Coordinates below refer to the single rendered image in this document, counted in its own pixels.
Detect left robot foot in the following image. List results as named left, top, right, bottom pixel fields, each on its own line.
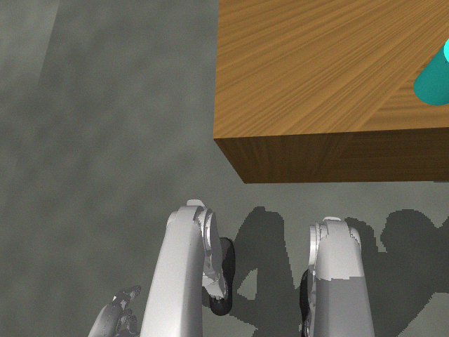
left=209, top=237, right=236, bottom=316

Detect left robot hand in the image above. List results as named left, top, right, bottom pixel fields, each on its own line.
left=88, top=285, right=141, bottom=337

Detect can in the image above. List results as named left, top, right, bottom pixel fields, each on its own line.
left=413, top=39, right=449, bottom=105

